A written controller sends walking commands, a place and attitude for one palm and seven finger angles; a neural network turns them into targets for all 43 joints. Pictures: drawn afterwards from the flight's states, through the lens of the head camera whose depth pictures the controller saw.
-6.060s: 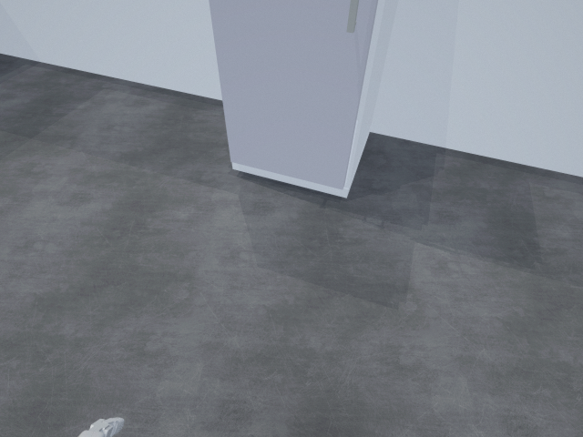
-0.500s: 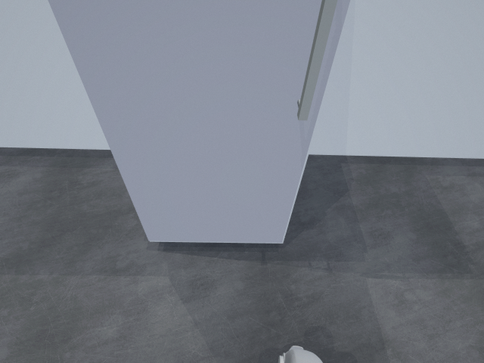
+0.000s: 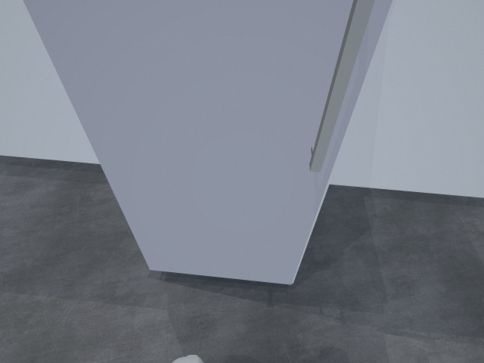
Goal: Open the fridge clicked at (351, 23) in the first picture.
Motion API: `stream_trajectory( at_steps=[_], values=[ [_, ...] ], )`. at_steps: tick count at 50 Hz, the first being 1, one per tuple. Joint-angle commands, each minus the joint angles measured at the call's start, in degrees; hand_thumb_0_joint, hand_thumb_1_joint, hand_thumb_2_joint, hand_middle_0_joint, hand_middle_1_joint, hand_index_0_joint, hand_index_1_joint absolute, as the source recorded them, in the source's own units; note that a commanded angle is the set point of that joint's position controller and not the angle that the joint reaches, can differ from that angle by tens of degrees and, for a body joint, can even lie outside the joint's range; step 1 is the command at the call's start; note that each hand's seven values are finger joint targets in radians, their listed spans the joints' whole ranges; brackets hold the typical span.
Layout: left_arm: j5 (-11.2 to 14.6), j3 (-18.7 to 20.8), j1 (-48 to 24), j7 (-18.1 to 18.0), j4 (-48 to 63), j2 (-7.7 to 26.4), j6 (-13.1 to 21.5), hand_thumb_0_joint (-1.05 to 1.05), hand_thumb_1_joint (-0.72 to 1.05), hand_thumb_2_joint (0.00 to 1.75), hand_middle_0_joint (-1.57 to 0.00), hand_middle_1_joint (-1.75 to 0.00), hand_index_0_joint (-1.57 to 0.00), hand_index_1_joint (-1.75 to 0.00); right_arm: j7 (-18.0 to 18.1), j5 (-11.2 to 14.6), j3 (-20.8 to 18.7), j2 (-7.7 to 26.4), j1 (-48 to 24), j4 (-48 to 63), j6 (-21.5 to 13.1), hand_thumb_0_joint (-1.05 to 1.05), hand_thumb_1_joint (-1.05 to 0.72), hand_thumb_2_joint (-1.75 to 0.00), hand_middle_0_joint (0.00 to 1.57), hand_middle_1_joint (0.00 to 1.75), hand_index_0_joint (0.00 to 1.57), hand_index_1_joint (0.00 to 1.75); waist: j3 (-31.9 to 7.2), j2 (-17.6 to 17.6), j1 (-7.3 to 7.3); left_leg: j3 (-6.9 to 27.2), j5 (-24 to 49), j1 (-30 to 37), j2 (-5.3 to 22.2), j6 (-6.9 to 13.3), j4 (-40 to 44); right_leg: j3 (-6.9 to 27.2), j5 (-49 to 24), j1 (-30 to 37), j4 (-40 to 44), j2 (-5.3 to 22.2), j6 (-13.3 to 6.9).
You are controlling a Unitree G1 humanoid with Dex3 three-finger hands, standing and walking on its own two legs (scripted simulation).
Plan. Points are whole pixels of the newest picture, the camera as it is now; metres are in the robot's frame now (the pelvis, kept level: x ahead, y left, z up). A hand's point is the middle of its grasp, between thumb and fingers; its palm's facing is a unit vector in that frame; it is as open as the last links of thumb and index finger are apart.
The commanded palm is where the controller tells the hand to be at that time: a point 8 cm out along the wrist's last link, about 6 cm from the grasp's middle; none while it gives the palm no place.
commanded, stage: come to a stop and stand still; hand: right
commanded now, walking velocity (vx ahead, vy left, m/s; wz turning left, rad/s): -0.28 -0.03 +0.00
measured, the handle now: (337, 78) +0.52 -0.11 +0.23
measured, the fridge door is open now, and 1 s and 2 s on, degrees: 0 0 0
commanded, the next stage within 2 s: look again from close up in 1.50 s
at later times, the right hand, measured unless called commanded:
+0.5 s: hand out of the picture +0.07 -0.22 -0.19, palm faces +0.09 +0.97 -0.22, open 7.3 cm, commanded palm none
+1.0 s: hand out of the picture -0.05 -0.20 -0.18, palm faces +0.03 +0.98 -0.19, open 7.4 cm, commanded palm none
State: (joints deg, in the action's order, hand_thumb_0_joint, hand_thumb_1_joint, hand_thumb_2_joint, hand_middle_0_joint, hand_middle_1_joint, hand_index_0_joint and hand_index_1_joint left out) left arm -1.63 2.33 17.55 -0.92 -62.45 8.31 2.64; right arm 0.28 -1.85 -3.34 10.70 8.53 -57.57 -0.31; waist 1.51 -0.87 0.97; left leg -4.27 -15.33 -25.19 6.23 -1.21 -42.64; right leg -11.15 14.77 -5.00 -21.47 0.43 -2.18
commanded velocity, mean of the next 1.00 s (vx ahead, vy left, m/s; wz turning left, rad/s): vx -0.07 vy -0.04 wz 0.00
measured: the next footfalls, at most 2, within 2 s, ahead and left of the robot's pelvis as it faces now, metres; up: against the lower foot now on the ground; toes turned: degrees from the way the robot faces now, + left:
left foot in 0.08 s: +0.13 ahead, +0.14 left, +0.00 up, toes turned +7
right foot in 0.46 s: +0.06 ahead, -0.12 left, +0.00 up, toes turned -4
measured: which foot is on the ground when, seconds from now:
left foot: up 0.00-0.06, down 0.08-0.48, up 0.50-0.82, down 0.84-1.00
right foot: down 0.00-0.10, up 0.12-0.44, down 0.46-1.00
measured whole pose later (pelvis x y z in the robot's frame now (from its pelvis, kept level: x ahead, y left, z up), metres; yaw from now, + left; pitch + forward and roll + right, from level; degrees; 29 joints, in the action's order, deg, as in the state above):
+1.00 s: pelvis -0.03 -0.04 +0.00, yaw +0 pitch -2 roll +0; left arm -0.2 1.0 14.5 -1.2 -64.8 9.5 -0.2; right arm 2.3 -0.9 0.5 6.8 18.1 -65.5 0.2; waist 1.6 0.8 0.2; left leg -1.2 -16.1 -6.0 1.6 -0.8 -24.1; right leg -5.9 7.8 -12.1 -21.6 -1.6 -3.2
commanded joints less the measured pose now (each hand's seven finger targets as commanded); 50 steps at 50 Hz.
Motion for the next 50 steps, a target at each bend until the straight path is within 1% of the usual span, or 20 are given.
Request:
stream_trajectory(
  at_steps=[1, 3, 4, 5, 6, 7, 11, 16, 21, 22, 24, 25, 27, 30, 37, 40, 43, 44, 45, 50],
  values=[
    [-0.15, 1.62, 2.36, -0.41, 1.42, 7.68, -0.10, 0.00, 0.90, 0.90, -0.20, -0.30, -0.20, -0.30, -0.18, 0.28, 0.44, 0.58, 3.18, 1.52, -0.47, 0.00, -0.90, -0.90, 0.20, 0.30, 0.20, 0.30, 3.67, 5.68, -0.98, -2.09, 2.06, 6.67, -2.23, 0.20, 8.95, 9.83, -16.56, -4.55, 3.19, 15.50, -5.58],
    [0.44, 0.54, 2.95, -0.45, 0.59, 4.98, 0.02, 0.00, 0.90, 0.90, -0.20, -0.30, -0.20, -0.30, 0.65, 0.41, 0.24, 3.43, 9.47, -0.91, -1.70, 0.00, -0.90, -0.90, 0.20, 0.30, 0.20, 0.30, -0.56, -0.90, -3.79, 1.76, 19.90, 20.39, 0.42, 0.64, 19.27, 6.22, -17.49, -7.96, -7.60, 9.99, -0.51],
    [1.07, -0.11, 4.79, -0.32, 0.63, 2.73, 0.04, 0.00, 0.90, 0.90, -0.20, -0.30, -0.20, -0.30, 1.29, 0.54, 0.18, 6.89, 11.42, -1.99, -2.36, 0.00, -0.90, -0.90, 0.20, 0.30, 0.20, 0.30, -4.81, -7.59, -2.91, 10.69, 40.31, 27.95, 9.51, 3.88, 17.87, 4.17, -4.70, -13.67, -11.36, 6.13, 2.39],
    [1.34, 0.14, 5.83, -0.39, 0.37, 2.83, -0.67, 0.00, 0.90, 0.90, -0.20, -0.30, -0.20, -0.30, 1.43, 1.07, 0.28, 8.82, 11.72, -2.16, -2.11, 0.00, -0.90, -0.90, 0.20, 0.30, 0.20, 0.30, -4.83, -6.04, -2.09, 11.52, 54.37, 27.09, 14.94, 8.00, 17.90, 4.53, 12.39, -13.36, -14.21, 2.98, 3.72],
    [1.53, 0.34, 6.23, -0.70, 0.06, 2.66, -1.95, 0.00, 0.90, 0.90, -0.20, -0.30, -0.20, -0.30, 1.64, 1.16, -0.15, 10.07, 10.34, -1.86, -2.34, 0.00, -0.90, -0.90, 0.20, 0.30, 0.20, 0.30, -7.48, -13.21, -2.10, 13.25, 59.54, 25.59, 15.81, 10.95, 18.47, 5.31, 18.46, -12.28, -19.44, 3.07, 4.30],
    [1.73, 0.70, 5.70, -1.06, 0.17, 3.46, -2.74, 0.00, 0.90, 0.90, -0.20, -0.30, -0.20, -0.30, 2.06, 1.13, -0.01, 9.19, 8.58, -1.52, -2.00, 0.00, -0.90, -0.90, 0.20, 0.30, 0.20, 0.30, -7.12, -14.86, -2.20, 12.94, 61.63, 23.75, 16.30, 12.31, 18.66, 7.41, 20.11, -12.45, -23.34, 3.36, 4.28],
    [1.57, 1.04, 2.57, -1.02, 0.68, 2.75, -4.52, 0.00, 0.90, 0.90, -0.20, -0.30, -0.20, -0.30, 2.90, 0.42, -0.91, 8.90, 4.26, 0.05, -0.29, 0.00, -0.90, -0.90, 0.20, 0.30, 0.20, 0.30, -5.01, -4.75, -2.21, 10.75, 50.03, 19.51, 15.56, 13.28, 19.41, 10.27, 16.99, -15.85, -32.29, 1.90, 4.44],
    [1.04, 1.77, 1.27, -0.12, 3.71, 3.06, -5.62, 0.00, 0.90, 0.90, -0.20, -0.30, -0.20, -0.30, 2.85, -0.15, -1.96, 9.27, 1.40, 2.77, 0.93, 0.00, -0.90, -0.90, 0.20, 0.30, 0.20, 0.30, -3.37, -8.71, -1.73, 9.27, 28.68, 11.10, 13.92, 12.03, 23.22, 10.09, 13.17, -14.97, -32.18, 1.52, 4.78],
    [0.94, 1.38, 4.58, 0.15, 4.16, 3.45, -4.29, 0.00, 0.90, 0.90, -0.20, -0.30, -0.20, -0.30, 2.21, 0.15, -2.04, 9.35, 0.38, 3.38, 1.79, 0.00, -0.90, -0.90, 0.20, 0.30, 0.20, 0.30, -3.96, -9.56, 0.32, 8.21, 6.01, 5.56, 9.20, 7.35, 21.20, 6.85, 2.02, -4.17, -10.20, 0.44, 3.96],
    [1.00, 1.39, 5.61, 0.17, 4.03, 4.44, -3.87, 0.00, 0.90, 0.90, -0.20, -0.30, -0.20, -0.30, 1.95, 0.47, -1.60, 7.96, 0.64, 3.56, 2.14, 0.00, -0.90, -0.90, 0.20, 0.30, 0.20, 0.30, -3.63, -4.62, 0.99, 6.46, -1.68, 1.85, 6.60, 5.03, 17.54, 8.41, -0.19, -0.11, -4.10, 1.89, 3.60],
    [-0.09, 2.31, 1.44, -0.08, 7.84, 11.96, -3.51, 0.00, 0.90, 0.90, -0.20, -0.30, -0.20, -0.30, 1.62, 1.11, -0.83, 3.16, 0.90, 5.47, 3.08, 0.00, -0.90, -0.90, 0.20, 0.30, 0.20, 0.30, 3.34, 17.94, 0.53, -0.40, -13.82, -1.08, -4.39, -0.26, 0.64, 30.24, 7.39, -15.12, 12.06, 18.99, -3.94],
    [-0.15, 2.21, -2.72, -0.66, 8.47, 11.82, -3.33, 0.00, 0.90, 0.90, -0.20, -0.30, -0.20, -0.30, 1.93, 0.50, -0.98, 4.41, -0.04, 4.57, 3.87, 0.00, -0.90, -0.90, 0.20, 0.30, 0.20, 0.30, 4.81, 18.06, 0.28, 5.33, -14.01, 1.77, -3.91, 0.17, -6.84, 31.39, 8.87, -20.86, 14.72, 19.10, -4.90],
    [0.05, 1.14, -7.78, -1.27, 9.05, 9.57, -3.03, 0.00, 0.90, 0.90, -0.20, -0.30, -0.20, -0.30, 1.24, 0.08, -1.17, 4.89, 4.62, 1.97, 3.75, 0.00, -0.90, -0.90, 0.20, 0.30, 0.20, 0.30, 4.26, 9.72, -3.18, 6.94, -8.51, 0.47, -4.30, 0.64, -14.26, 23.88, 5.54, -17.54, 11.77, 14.54, -4.48],
    [0.69, 0.64, -6.44, -1.43, 8.00, 8.62, -2.36, 0.00, 0.90, 0.90, -0.20, -0.30, -0.20, -0.30, 1.27, 0.42, -0.41, 4.40, 7.92, -0.22, 3.00, 0.00, -0.90, -0.90, 0.20, 0.30, 0.20, 0.30, 0.22, 7.25, -2.64, 6.17, -6.60, -0.24, -3.89, -0.70, -13.26, 19.10, -2.89, -7.95, 9.75, 12.01, -5.08],
    [0.92, 0.85, -1.69, -1.33, 3.83, 8.61, -2.35, 0.00, 0.90, 0.90, -0.20, -0.30, -0.20, -0.30, 1.65, 0.70, 1.73, 2.46, 8.24, -2.24, 2.16, 0.00, -0.90, -0.90, 0.20, 0.30, 0.20, 0.30, -0.96, 7.20, -0.20, 3.55, -9.23, 7.14, -2.84, -0.65, 8.04, 21.34, -11.64, -0.08, 8.17, 13.49, -7.20],
    [1.50, 0.53, -2.30, -1.11, 2.59, 7.71, -2.08, 0.00, 0.90, 0.90, -0.20, -0.30, -0.20, -0.30, 2.10, 0.83, 2.08, 2.39, 13.06, -5.06, 1.31, 0.00, -0.90, -0.90, 0.20, 0.30, 0.20, 0.30, -1.88, 4.35, -1.75, 3.84, 2.09, 15.52, -2.09, -0.14, 23.20, 18.82, -7.89, -3.15, 5.46, 10.35, -3.54],
    [1.73, -0.12, -1.76, -0.37, 1.68, 5.32, -1.88, 0.00, 0.90, 0.90, -0.20, -0.30, -0.20, -0.30, 2.41, 0.96, 2.49, 4.05, 12.69, -5.91, 0.23, 0.00, -0.90, -0.90, 0.20, 0.30, 0.20, 0.30, -0.51, 2.84, -0.32, 8.18, 6.38, 14.50, 2.46, 2.44, 24.38, 14.99, -7.29, -3.13, 4.40, 5.20, 0.81],
    [1.43, -0.15, -1.76, -0.46, 0.99, 5.29, -2.02, 0.00, 0.90, 0.90, -0.20, -0.30, -0.20, -0.30, 2.34, 1.04, 2.52, 3.64, 11.90, -6.28, -0.31, 0.00, -0.90, -0.90, 0.20, 0.30, 0.20, 0.30, -0.15, -4.96, -0.13, 8.74, 6.56, 12.52, 1.58, 2.43, 24.82, 13.95, -8.79, -1.82, 2.54, 5.19, 0.68],
    [1.44, -0.18, -1.12, -0.46, 0.49, 5.98, -2.11, 0.00, 0.90, 0.90, -0.20, -0.30, -0.20, -0.30, 2.31, 1.17, 2.86, 3.10, 11.08, -6.22, -0.46, 0.00, -0.90, -0.90, 0.20, 0.30, 0.20, 0.30, 0.81, -7.47, 0.35, 8.99, 4.01, 10.81, 1.87, 2.40, 25.79, 13.43, -7.67, -1.00, 2.28, 5.10, 0.71],
    [1.27, -0.82, 0.43, -0.46, -1.53, 5.36, -2.35, 0.00, 0.90, 0.90, -0.20, -0.30, -0.20, -0.30, 2.42, 1.33, 2.93, 2.05, 11.64, -6.19, -0.06, 0.00, -0.90, -0.90, 0.20, 0.30, 0.20, 0.30, 4.50, -1.46, 0.01, 8.67, -3.44, 8.10, 0.70, 2.26, 26.35, 13.92, -1.97, -2.99, 4.33, 5.12, 0.71]
  ],
)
